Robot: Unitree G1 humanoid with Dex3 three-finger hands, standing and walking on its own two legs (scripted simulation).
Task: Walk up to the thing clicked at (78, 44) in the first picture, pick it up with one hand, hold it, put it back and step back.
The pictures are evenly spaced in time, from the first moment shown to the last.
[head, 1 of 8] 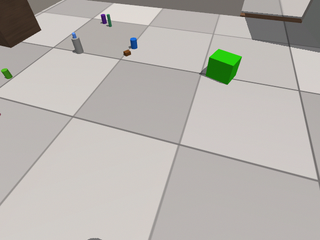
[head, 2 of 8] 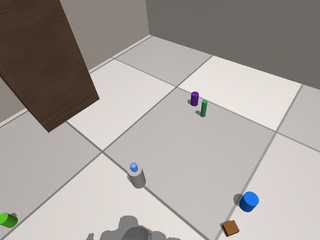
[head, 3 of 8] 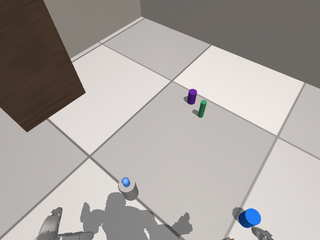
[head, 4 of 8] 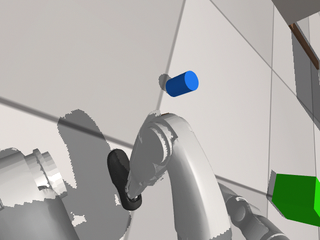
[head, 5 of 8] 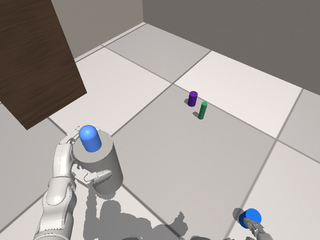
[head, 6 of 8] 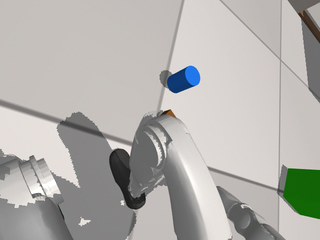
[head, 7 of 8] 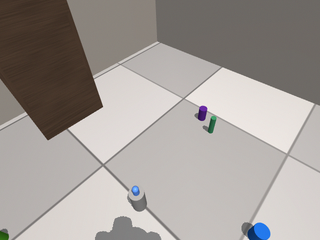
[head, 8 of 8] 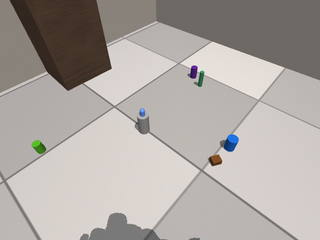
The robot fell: no
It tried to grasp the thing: yes
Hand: left
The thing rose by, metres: 0.64
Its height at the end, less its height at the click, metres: +0.00
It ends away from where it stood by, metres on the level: 0.01
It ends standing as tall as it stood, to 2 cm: yes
